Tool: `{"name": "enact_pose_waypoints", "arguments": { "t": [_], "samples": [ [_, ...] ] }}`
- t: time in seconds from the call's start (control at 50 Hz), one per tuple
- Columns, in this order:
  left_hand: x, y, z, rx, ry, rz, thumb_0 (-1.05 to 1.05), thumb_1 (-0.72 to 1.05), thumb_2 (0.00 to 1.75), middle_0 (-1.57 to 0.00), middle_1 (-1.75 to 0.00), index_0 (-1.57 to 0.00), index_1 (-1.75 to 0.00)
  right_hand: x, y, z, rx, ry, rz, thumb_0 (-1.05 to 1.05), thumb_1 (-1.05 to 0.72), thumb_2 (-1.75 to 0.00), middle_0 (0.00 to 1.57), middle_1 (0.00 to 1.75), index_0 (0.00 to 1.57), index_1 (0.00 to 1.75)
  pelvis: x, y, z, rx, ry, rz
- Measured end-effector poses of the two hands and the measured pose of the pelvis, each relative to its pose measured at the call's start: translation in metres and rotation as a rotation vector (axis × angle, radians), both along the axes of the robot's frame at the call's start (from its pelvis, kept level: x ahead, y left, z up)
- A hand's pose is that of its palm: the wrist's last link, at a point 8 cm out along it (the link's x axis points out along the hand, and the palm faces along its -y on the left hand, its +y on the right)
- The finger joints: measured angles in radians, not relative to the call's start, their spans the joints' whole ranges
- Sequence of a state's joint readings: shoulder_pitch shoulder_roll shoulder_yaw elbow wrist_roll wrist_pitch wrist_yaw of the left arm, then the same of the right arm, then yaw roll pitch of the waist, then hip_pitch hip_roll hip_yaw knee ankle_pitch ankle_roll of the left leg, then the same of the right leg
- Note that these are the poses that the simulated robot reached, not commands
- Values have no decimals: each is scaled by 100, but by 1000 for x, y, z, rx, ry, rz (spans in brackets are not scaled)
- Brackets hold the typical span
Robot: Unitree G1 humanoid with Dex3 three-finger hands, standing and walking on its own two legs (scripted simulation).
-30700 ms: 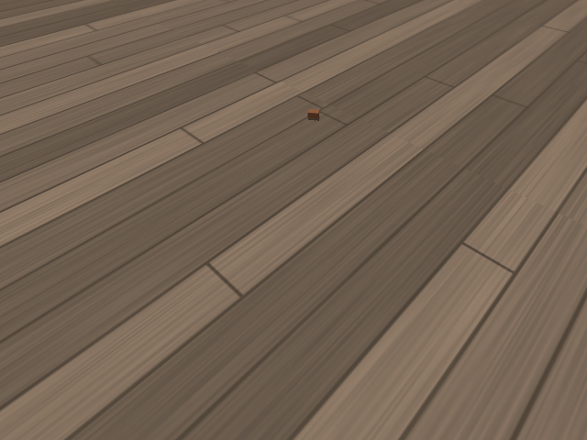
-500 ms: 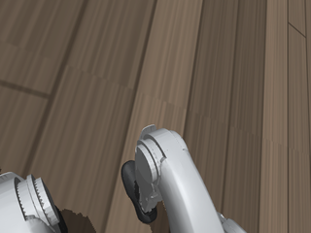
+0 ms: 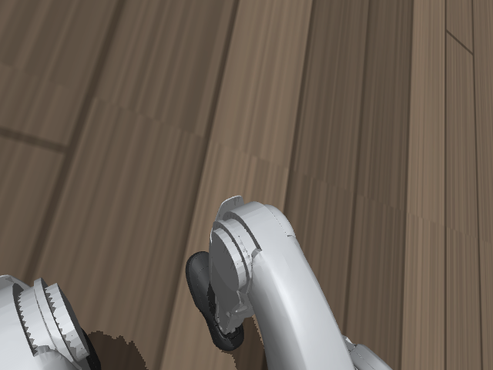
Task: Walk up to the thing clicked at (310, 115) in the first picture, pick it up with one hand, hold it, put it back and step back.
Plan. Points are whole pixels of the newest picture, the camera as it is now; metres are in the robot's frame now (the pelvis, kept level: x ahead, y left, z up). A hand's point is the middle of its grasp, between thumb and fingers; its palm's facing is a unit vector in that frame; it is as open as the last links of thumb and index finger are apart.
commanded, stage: open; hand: left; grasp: from above
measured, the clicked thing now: out of the picture +0.48 +0.34 -0.28
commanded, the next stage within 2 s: withdraw in 0.92 s
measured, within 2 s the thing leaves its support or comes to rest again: neither
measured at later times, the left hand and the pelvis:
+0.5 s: hand out of the picture +0.46 +0.33 -0.24, palm faces -0.46 -0.12 -0.88, open 10.8 cm; pelvis +0.00 +0.00 +0.00, yaw +0 degrees
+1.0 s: hand out of the picture +0.46 +0.34 -0.24, palm faces -0.45 -0.12 -0.89, open 12.8 cm; pelvis +0.00 +0.00 +0.00, yaw +0 degrees
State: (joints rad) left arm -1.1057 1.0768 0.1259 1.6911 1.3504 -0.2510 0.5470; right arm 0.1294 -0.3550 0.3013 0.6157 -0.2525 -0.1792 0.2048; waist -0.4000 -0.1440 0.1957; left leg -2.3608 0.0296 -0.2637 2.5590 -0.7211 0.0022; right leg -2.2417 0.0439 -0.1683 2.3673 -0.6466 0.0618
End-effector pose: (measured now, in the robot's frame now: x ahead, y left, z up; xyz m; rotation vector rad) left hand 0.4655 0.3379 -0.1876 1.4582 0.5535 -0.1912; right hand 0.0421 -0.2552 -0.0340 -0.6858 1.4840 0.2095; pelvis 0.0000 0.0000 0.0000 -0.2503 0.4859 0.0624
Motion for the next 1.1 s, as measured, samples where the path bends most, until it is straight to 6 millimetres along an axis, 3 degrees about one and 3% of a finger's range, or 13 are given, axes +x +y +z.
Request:
{"name": "enact_pose_waypoints", "arguments": {
  "t": [0.56,1.1],
  "samples": [
    [0,-1,4,4,8,12,0,-3,59,-50,-56,-50,-56,-7,5,-2,27,-1,-9,0,-90,-90,20,30,20,30,-3,-1,2,0,-7,-3],
    [5,1,4,10,-5,23,0,-30,82,-26,-81,-26,-81,0,5,-1,27,-2,-3,0,-90,-90,20,30,20,30,0,1,4,-4,9,-4]
  ]
}}
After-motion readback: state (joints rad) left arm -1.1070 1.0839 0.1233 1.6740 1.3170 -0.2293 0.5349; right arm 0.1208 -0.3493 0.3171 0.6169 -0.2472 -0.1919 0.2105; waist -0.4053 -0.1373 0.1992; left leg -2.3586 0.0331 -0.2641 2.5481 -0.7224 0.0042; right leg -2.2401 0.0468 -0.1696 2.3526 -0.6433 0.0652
